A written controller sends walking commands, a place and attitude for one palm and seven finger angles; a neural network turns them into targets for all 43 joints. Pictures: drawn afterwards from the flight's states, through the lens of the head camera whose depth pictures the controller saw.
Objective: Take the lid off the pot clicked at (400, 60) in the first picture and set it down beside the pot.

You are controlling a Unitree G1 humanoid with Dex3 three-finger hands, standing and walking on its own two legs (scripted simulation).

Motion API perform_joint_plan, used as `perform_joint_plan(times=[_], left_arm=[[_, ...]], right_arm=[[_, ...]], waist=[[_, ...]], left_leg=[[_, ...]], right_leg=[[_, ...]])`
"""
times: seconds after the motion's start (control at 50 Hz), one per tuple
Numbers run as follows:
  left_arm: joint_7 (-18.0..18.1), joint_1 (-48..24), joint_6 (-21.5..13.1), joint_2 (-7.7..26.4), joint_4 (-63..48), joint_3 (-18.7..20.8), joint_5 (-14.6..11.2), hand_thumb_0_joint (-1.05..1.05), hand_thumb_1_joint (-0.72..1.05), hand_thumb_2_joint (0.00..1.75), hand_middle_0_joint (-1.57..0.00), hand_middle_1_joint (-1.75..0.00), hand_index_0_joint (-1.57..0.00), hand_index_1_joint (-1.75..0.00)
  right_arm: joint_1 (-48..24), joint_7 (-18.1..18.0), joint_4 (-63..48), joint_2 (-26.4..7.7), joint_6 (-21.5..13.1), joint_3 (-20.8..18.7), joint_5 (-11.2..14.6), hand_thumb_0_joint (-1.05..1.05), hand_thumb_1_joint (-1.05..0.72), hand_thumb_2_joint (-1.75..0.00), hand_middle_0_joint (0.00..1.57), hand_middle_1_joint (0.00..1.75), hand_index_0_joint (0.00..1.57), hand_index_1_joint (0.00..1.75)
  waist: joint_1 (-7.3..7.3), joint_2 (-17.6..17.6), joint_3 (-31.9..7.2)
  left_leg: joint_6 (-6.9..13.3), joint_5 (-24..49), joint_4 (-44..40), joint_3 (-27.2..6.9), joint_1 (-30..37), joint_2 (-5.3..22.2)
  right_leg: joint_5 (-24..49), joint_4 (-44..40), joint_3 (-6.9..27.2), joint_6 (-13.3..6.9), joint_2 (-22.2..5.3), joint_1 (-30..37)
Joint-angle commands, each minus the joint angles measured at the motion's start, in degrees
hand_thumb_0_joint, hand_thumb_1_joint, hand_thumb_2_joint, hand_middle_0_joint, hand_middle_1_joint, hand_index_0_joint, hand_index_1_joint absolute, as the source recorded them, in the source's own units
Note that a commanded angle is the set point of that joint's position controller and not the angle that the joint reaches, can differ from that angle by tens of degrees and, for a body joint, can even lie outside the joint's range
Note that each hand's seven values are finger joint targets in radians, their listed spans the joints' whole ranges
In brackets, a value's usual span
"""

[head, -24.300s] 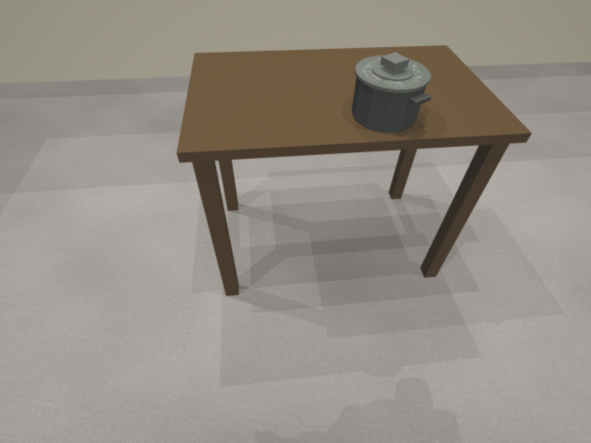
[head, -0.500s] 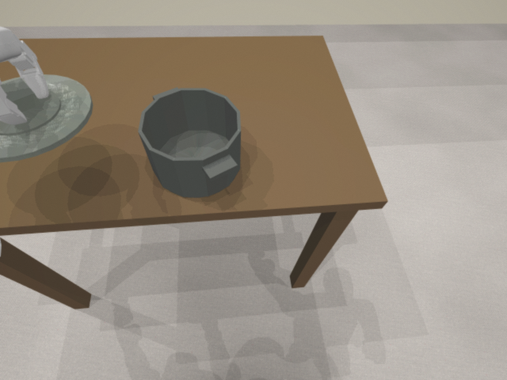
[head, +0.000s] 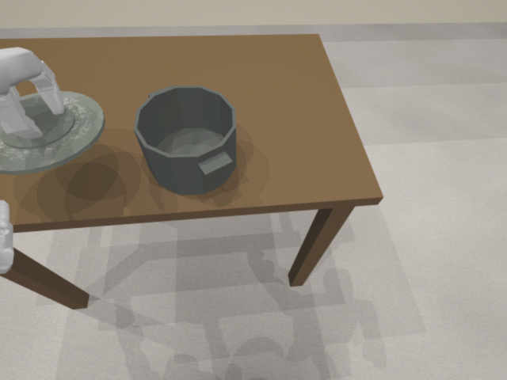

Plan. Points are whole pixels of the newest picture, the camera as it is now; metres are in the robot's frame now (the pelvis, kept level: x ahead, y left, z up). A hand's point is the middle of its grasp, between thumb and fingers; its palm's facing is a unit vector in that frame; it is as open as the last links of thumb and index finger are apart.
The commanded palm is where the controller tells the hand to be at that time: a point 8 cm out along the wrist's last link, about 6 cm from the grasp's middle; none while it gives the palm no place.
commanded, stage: lower the lid onto the table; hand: left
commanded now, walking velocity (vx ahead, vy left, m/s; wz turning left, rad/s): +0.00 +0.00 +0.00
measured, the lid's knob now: (30, 113) +0.50 +0.31 +0.12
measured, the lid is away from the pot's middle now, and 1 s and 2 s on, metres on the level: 0.22 0.25 0.24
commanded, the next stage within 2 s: open the fingers wide in 1.68 s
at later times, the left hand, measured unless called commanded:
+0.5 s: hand (30, 122) +0.49 +0.31 +0.11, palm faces -0.48 -0.15 -0.87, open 7.8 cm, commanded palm +0.54 +0.32 +0.18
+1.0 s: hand (33, 145) +0.48 +0.32 +0.07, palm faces -0.52 -0.15 -0.84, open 7.7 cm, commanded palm +0.56 +0.32 +0.14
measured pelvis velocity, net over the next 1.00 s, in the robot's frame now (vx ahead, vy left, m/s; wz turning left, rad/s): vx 0.00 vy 0.01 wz -0.03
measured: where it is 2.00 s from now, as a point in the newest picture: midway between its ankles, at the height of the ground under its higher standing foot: outside the picture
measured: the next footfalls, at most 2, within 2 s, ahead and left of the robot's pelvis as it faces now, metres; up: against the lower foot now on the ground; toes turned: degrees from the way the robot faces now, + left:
none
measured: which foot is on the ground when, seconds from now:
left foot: down 0.00-1.00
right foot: down 0.00-1.00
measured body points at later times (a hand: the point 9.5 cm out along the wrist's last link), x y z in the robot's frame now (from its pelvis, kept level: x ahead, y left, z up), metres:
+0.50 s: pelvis +0.01 +0.00 -0.01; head +0.10 +0.01 +0.43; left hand +0.51 +0.31 +0.16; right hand -0.01 -0.29 -0.12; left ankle +0.01 +0.09 -0.73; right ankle -0.03 -0.15 -0.73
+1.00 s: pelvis +0.00 +0.01 -0.02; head +0.11 +0.03 +0.42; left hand +0.51 +0.33 +0.12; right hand -0.02 -0.27 -0.13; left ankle +0.01 +0.09 -0.73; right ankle -0.03 -0.15 -0.73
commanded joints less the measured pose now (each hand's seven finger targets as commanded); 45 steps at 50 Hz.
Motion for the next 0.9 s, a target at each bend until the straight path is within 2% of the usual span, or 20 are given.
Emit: perform_joint_plan(times=[0.0, 0.06, 0.14, 0.22, 0.28, 0.34, 0.38, 0.42, 0.48, 0.52, 0.58, 0.6, 0.64, 0.68, 0.7, 0.76, 0.78, 0.82, 0.86, 0.88], left_arm=[[3.83, -32.42, -0.25, 16.39, -11.80, 2.93, 0.69, 0.00, 0.57, 0.96, -0.79, -1.09, -0.83, -1.08], [4.36, -32.85, -0.43, 19.75, -13.08, 5.25, 0.54, 0.00, 0.57, 0.96, -0.79, -1.09, -0.83, -1.08], [4.28, -30.90, -0.44, 18.09, -10.54, 3.78, -0.07, 0.00, 0.57, 0.96, -0.79, -1.09, -0.83, -1.08], [4.92, -31.28, -0.92, 22.27, -12.94, 6.39, 0.78, 0.00, 0.57, 0.96, -0.79, -1.09, -0.83, -1.08], [4.95, -30.00, -1.36, 21.85, -13.68, 6.16, 0.58, 0.00, 0.57, 0.96, -0.79, -1.09, -0.83, -1.08], [5.00, -26.96, -0.69, 23.80, -9.70, 7.81, 0.90, 0.00, 0.57, 0.96, -0.79, -1.09, -0.83, -1.08], [4.58, -26.61, -0.84, 21.26, -10.08, 5.86, 0.53, 0.00, 0.57, 0.96, -0.79, -1.09, -0.83, -1.08], [4.80, -26.43, -0.43, 23.55, -9.00, 7.14, 1.47, 0.00, 0.57, 0.96, -0.79, -1.09, -0.83, -1.08], [4.20, -27.17, -0.91, 20.50, -11.10, 5.16, 0.80, 0.00, 0.57, 0.96, -0.79, -1.09, -0.83, -1.08], [4.48, -28.82, -1.06, 23.17, -12.73, 7.09, 1.11, 0.00, 0.57, 0.96, -0.79, -1.09, -0.83, -1.08], [3.99, -28.18, -2.09, 19.83, -14.35, 5.33, -0.18, 0.00, 0.57, 0.96, -0.79, -1.09, -0.83, -1.08], [4.37, -28.09, -1.96, 22.56, -13.38, 7.51, 0.12, 0.00, 0.57, 0.96, -0.79, -1.09, -0.83, -1.08], [4.36, -26.87, -2.05, 22.47, -11.17, 6.89, 0.24, 0.00, 0.57, 0.96, -0.79, -1.09, -0.83, -1.08], [4.42, -27.41, -2.74, 21.90, -13.59, 6.65, -0.41, 0.00, 0.57, 0.96, -0.79, -1.09, -0.83, -1.08], [5.11, -28.06, -2.53, 24.27, -13.62, 8.17, 0.62, 0.00, 0.57, 0.96, -0.79, -1.09, -0.83, -1.08], [5.36, -26.83, -2.54, 21.39, -11.01, 6.04, 1.07, 0.00, 0.57, 0.96, -0.79, -1.09, -0.83, -1.08], [5.33, -27.03, -3.22, 21.44, -12.99, 6.30, 0.57, 0.00, 0.57, 0.96, -0.79, -1.09, -0.83, -1.08], [5.98, -26.95, -2.78, 23.22, -10.51, 7.60, 1.63, 0.00, 0.57, 0.96, -0.79, -1.09, -0.83, -1.08], [5.84, -26.92, -2.58, 21.26, -9.65, 6.13, 1.14, 0.00, 0.57, 0.96, -0.79, -1.09, -0.83, -1.08], [5.70, -27.26, -3.27, 20.10, -11.40, 5.50, 0.41, 0.00, 0.57, 0.96, -0.79, -1.09, -0.83, -1.08]], right_arm=[[6.51, -1.23, -2.26, -10.88, -1.47, -3.46, -0.11, 0.00, -0.90, -0.90, 0.20, 0.30, 0.20, 0.30], [6.84, -1.68, -2.62, -11.01, -1.79, -3.42, -0.13, 0.00, -0.90, -0.90, 0.20, 0.30, 0.20, 0.30], [7.38, -2.15, -2.05, -11.13, -2.00, -3.28, 0.18, 0.00, -0.90, -0.90, 0.20, 0.30, 0.20, 0.30], [7.65, -2.60, -2.10, -11.15, -1.92, -3.16, 0.03, 0.00, -0.90, -0.90, 0.20, 0.30, 0.20, 0.30], [7.55, -2.82, -2.34, -10.81, -2.03, -3.04, 0.10, 0.00, -0.90, -0.90, 0.20, 0.30, 0.20, 0.30], [8.00, -2.47, -1.98, -11.13, -1.41, -3.07, 0.13, 0.00, -0.90, -0.90, 0.20, 0.30, 0.20, 0.30], [7.42, -2.43, -2.29, -11.00, -1.36, -2.93, 0.28, 0.00, -0.90, -0.90, 0.20, 0.30, 0.20, 0.30], [7.98, -2.24, -1.98, -11.22, -0.70, -3.09, 0.05, 0.00, -0.90, -0.90, 0.20, 0.30, 0.20, 0.30], [7.41, -2.41, -2.20, -11.02, -0.56, -3.14, 0.19, 0.00, -0.90, -0.90, 0.20, 0.30, 0.20, 0.30], [8.44, -2.40, -1.66, -11.28, -0.12, -3.58, -0.14, 0.00, -0.90, -0.90, 0.20, 0.30, 0.20, 0.30], [8.12, -2.81, -1.88, -10.87, -0.48, -3.54, -0.09, 0.00, -0.90, -0.90, 0.20, 0.30, 0.20, 0.30], [8.80, -2.75, -1.14, -11.18, -0.23, -3.84, -0.41, 0.00, -0.90, -0.90, 0.20, 0.30, 0.20, 0.30], [8.68, -2.92, -1.37, -11.09, -0.09, -3.47, 0.04, 0.00, -0.90, -0.90, 0.20, 0.30, 0.20, 0.30], [8.05, -3.24, -1.41, -10.98, -0.31, -3.28, 0.10, 0.00, -0.90, -0.90, 0.20, 0.30, 0.20, 0.30], [8.49, -3.14, -1.20, -11.14, 0.00, -3.47, -0.12, 0.00, -0.90, -0.90, 0.20, 0.30, 0.20, 0.30], [8.59, -3.16, -1.17, -10.87, -0.11, -3.24, -0.05, 0.00, -0.90, -0.90, 0.20, 0.30, 0.20, 0.30], [8.12, -3.46, -1.37, -10.69, -0.28, -2.96, 0.06, 0.00, -0.90, -0.90, 0.20, 0.30, 0.20, 0.30], [8.89, -3.37, -1.42, -10.91, 0.05, -3.14, -0.27, 0.00, -0.90, -0.90, 0.20, 0.30, 0.20, 0.30], [8.91, -3.33, -1.47, -11.02, -0.01, -3.23, -0.09, 0.00, -0.90, -0.90, 0.20, 0.30, 0.20, 0.30], [8.46, -3.70, -1.58, -10.80, -0.35, -2.89, -0.05, 0.00, -0.90, -0.90, 0.20, 0.30, 0.20, 0.30]], waist=[[-0.36, 9.04, -24.47], [-0.17, 7.73, -26.72], [-0.79, 5.96, -25.26], [-0.35, 6.78, -28.17], [-0.03, 8.78, -29.05], [-0.21, 6.90, -26.41], [0.17, 7.97, -26.65], [-0.27, 7.68, -26.79], [-0.22, 9.20, -28.23], [-0.66, 10.30, -30.46], [-0.66, 11.72, -31.89], [-1.02, 10.16, -32.19], [-1.50, 8.87, -29.50], [-0.79, 10.04, -30.63], [-0.89, 11.89, -31.29], [-1.45, 12.47, -28.02], [-0.79, 12.16, -29.67], [-1.20, 11.83, -29.58], [-1.80, 11.05, -28.12], [-1.37, 11.87, -29.43]], left_leg=[[1.85, 23.69, -0.41, -2.25, 26.75, -0.43], [2.18, 20.28, -0.59, -1.64, 25.19, -0.79], [2.31, 18.41, -0.41, -1.02, 22.87, -0.77], [2.42, 21.66, 0.71, -0.65, 23.03, -0.81], [2.28, 27.49, 1.47, -0.80, 24.27, -0.59], [2.34, 25.68, 2.15, -0.40, 21.62, -0.89], [2.08, 28.33, 2.33, -0.49, 22.13, -0.78], [2.06, 27.43, 3.50, -0.41, 21.32, -0.95], [1.80, 31.09, 4.02, -0.71, 23.42, -0.36], [1.77, 31.89, 5.20, -1.31, 25.12, -0.12], [1.64, 36.68, 5.91, -1.57, 27.33, 0.26], [1.71, 34.85, 6.42, -1.66, 27.23, 0.51], [1.80, 30.16, 6.43, -1.24, 23.26, -0.04], [1.73, 32.60, 6.58, -1.00, 24.03, 0.36], [1.43, 33.28, 7.09, -1.56, 25.02, 0.46], [1.15, 29.45, 7.04, -1.67, 23.05, 0.49], [1.01, 33.27, 7.23, -2.06, 24.47, 0.87], [0.85, 30.97, 7.77, -2.49, 23.49, 0.66], [0.92, 26.25, 7.29, -2.23, 21.74, 0.59], [0.91, 29.17, 7.27, -2.26, 23.00, 0.95]], right_leg=[[13.60, -1.66, -2.92, -3.17, 4.12, -3.16], [14.11, -1.59, -2.40, -3.06, 3.84, -0.53], [14.12, -0.99, -2.33, -2.78, 3.86, -1.04], [17.19, -0.11, -1.79, -2.66, 3.80, 0.88], [19.45, 0.42, -1.79, -2.73, 3.79, 0.44], [19.33, 0.59, -1.61, -2.37, 3.94, 0.01], [19.97, 1.24, -1.89, -2.57, 4.02, -0.84], [19.79, 1.53, -1.62, -2.30, 4.26, -1.35], [19.61, 2.20, -1.94, -2.33, 4.37, -3.41], [19.26, 2.54, -1.65, -2.11, 4.48, -4.34], [19.41, 3.32, -2.19, -2.10, 4.71, -6.38], [18.51, 3.27, -1.95, -1.70, 4.73, -6.45], [17.69, 3.47, -1.92, -1.82, 4.62, -6.61], [18.34, 4.09, -2.10, -1.95, 4.51, -6.49], [17.74, 4.22, -1.84, -1.95, 4.63, -7.48], [14.77, 4.25, -2.30, -2.21, 4.72, -10.06], [15.24, 4.94, -2.73, -2.30, 4.85, -9.79], [14.07, 5.08, -2.54, -2.28, 4.89, -10.71], [11.96, 4.84, -2.55, -2.23, 4.75, -11.54], [12.29, 5.55, -3.06, -2.32, 4.80, -11.65]])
